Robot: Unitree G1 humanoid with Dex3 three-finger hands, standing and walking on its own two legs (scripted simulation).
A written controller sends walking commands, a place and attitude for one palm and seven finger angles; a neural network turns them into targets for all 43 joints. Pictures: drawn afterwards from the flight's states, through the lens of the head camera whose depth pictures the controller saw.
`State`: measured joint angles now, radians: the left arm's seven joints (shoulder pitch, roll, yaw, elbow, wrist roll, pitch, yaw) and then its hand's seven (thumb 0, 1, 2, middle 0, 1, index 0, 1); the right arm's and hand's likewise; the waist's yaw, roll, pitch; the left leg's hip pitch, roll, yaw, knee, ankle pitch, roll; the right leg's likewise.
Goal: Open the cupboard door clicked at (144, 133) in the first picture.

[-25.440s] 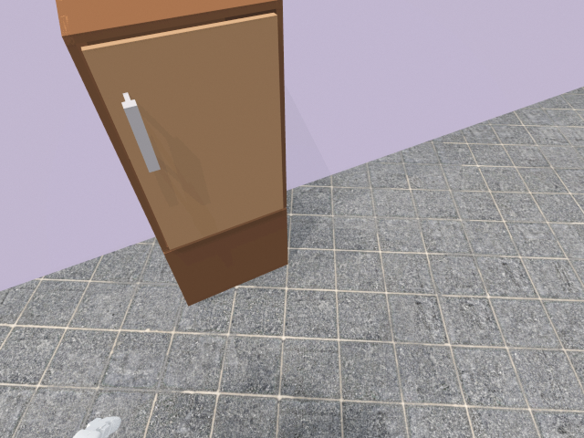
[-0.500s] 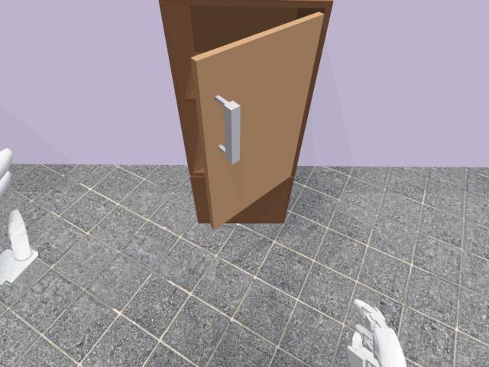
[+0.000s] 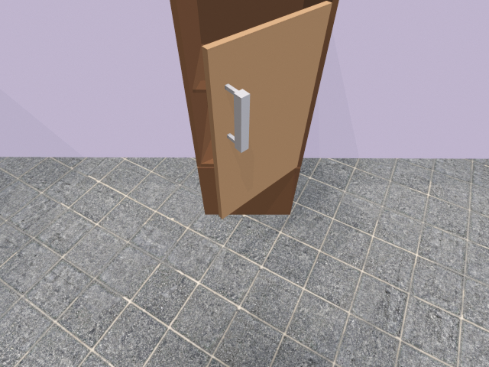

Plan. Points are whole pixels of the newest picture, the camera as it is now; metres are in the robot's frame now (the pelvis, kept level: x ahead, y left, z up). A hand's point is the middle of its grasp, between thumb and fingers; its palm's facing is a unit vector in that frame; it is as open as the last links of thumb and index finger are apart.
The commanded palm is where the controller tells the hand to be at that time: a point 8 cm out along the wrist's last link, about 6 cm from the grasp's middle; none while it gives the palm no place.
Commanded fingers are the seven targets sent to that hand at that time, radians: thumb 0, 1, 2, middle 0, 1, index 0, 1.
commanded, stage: let the arm hang, fingers relaxed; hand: left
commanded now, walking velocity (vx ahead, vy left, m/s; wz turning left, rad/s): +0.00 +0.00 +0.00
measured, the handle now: (235, 118) +0.63 +0.04 +0.04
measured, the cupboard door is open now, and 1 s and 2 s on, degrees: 41 41 41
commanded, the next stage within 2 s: look to check the result in 0.82 s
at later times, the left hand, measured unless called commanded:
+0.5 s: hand out of the picture +0.02 +0.22 -0.15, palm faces +0.02 -0.95 -0.31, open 7.4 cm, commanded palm none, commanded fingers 0.00 0.90 0.90 -0.20 -0.30 -0.20 -0.30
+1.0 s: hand out of the picture +0.08 +0.21 -0.15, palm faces -0.01 -0.95 -0.31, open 7.4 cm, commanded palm none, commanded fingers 0.00 0.90 0.90 -0.20 -0.30 -0.20 -0.30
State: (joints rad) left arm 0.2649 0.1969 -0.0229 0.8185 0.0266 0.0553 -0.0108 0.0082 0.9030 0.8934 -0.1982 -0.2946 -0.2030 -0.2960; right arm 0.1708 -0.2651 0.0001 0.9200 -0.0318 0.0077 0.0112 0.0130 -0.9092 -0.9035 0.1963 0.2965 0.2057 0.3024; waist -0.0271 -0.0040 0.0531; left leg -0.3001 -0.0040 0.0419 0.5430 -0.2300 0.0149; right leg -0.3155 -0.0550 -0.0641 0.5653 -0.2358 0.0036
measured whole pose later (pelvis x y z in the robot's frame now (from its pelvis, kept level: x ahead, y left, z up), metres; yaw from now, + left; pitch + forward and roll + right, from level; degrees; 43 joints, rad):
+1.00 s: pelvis +0.02 -0.01 +0.01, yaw +0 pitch -1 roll +0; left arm 0.11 0.27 0.02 1.14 0.01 -0.01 0.00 0.00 0.90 0.89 -0.20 -0.30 -0.21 -0.30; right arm 0.13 -0.29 -0.02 1.14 -0.03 0.00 -0.01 0.01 -0.91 -0.90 0.20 0.30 0.21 0.30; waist -0.01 0.03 0.08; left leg -0.17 0.01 0.02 0.34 -0.15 -0.01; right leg -0.18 -0.03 -0.09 0.37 -0.16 -0.02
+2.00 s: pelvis +0.03 -0.02 +0.00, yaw -12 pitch -1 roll +1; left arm 0.15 0.21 0.07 0.99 0.02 0.08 -0.02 0.00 0.90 0.89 -0.20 -0.29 -0.20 -0.30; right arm 0.22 -0.21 -0.04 1.03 -0.04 0.03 -0.04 0.01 -0.91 -0.90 0.20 0.30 0.21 0.30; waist 0.01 0.01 0.13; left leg -0.20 0.12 0.22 0.54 -0.30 -0.02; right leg -0.38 0.00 -0.03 0.85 -0.47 -0.01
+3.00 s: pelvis +0.00 -0.02 +0.00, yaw -49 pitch +1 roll +0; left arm 0.15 0.26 0.07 0.91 0.02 0.08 -0.03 0.00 0.90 0.89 -0.20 -0.29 -0.21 -0.30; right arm 0.21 -0.23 -0.03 0.89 -0.03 0.01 -0.03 0.01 -0.91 -0.90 0.20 0.30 0.20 0.30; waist -0.01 -0.04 0.11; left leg -0.30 0.07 0.07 0.60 -0.30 -0.02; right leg -0.48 0.04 0.05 0.93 -0.48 0.02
